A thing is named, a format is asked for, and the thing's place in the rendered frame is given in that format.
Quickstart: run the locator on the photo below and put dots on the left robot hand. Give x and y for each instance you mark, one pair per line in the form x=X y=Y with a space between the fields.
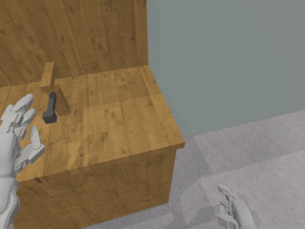
x=13 y=129

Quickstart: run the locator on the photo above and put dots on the counter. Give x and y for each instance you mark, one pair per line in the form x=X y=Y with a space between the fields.
x=112 y=149

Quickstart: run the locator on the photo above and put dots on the right robot hand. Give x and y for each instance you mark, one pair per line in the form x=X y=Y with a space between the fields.
x=238 y=214

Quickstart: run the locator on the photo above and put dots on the tap lever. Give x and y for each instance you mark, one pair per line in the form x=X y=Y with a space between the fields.
x=49 y=116

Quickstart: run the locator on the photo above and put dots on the left robot forearm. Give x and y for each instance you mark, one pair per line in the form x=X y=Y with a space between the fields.
x=9 y=202

